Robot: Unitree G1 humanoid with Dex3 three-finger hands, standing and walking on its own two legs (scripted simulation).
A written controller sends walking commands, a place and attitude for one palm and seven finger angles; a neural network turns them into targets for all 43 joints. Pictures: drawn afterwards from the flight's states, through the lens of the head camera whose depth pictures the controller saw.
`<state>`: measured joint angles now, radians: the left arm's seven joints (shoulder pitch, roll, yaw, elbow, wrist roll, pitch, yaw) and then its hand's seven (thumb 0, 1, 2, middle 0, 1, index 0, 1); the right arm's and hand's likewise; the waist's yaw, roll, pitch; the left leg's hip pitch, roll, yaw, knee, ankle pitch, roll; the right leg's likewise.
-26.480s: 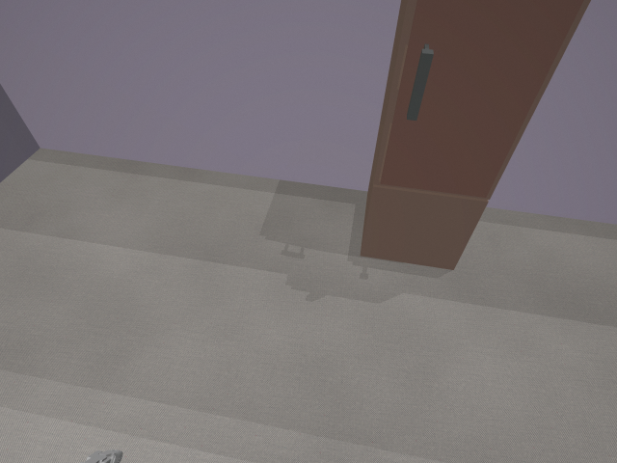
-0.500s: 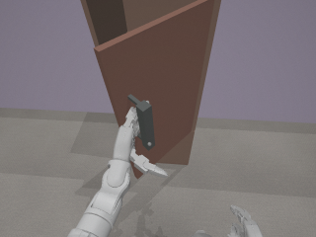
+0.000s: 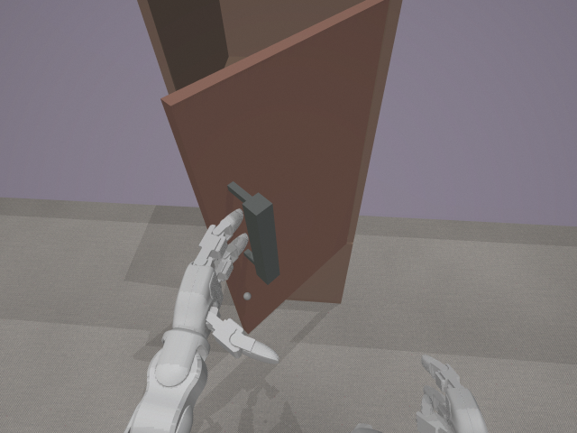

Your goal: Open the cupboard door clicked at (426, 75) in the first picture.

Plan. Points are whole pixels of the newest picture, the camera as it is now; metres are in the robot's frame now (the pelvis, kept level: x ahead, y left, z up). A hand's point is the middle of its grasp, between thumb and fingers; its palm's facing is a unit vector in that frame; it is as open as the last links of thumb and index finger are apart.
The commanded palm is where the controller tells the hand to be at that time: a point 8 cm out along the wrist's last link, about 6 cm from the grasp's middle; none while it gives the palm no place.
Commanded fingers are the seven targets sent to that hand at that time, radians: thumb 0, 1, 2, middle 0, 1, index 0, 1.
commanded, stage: slide the hand sideways off the handle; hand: left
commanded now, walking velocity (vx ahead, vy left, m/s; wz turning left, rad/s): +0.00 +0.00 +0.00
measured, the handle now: (253, 235) +0.37 +0.08 +0.07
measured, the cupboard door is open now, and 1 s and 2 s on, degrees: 50 49 49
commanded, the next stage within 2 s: draw the hand back to the body in 0.54 s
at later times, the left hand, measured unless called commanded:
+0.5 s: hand (205, 324) +0.24 +0.12 +0.06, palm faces -0.04 -1.00 -0.06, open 16.2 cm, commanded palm +0.21 +0.18 +0.07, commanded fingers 0.00 -0.50 0.30 -0.15 -0.30 -0.15 -0.30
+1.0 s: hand (157, 329) +0.22 +0.16 +0.10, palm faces -0.03 -1.00 -0.08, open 16.3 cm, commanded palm +0.19 +0.22 +0.11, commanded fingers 0.00 -0.50 0.30 -0.15 -0.30 -0.15 -0.30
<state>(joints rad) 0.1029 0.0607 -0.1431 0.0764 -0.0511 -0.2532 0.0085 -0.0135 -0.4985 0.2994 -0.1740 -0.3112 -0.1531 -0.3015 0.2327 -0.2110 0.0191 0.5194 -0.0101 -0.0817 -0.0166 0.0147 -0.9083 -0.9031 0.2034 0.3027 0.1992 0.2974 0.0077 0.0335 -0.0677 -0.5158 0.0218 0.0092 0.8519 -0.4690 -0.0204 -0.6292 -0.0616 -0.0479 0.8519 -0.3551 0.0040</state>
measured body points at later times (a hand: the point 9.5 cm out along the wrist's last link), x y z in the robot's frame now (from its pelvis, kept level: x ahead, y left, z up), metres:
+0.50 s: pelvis +0.01 -0.01 -0.01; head +0.05 -0.03 +0.44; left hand +0.24 +0.17 +0.07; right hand +0.19 -0.23 -0.09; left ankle -0.02 +0.13 -0.70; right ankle +0.04 -0.12 -0.70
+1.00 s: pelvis +0.01 +0.01 +0.00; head +0.03 -0.01 +0.45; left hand +0.21 +0.21 +0.11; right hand +0.19 -0.21 -0.07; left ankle -0.02 +0.13 -0.70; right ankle +0.04 -0.12 -0.70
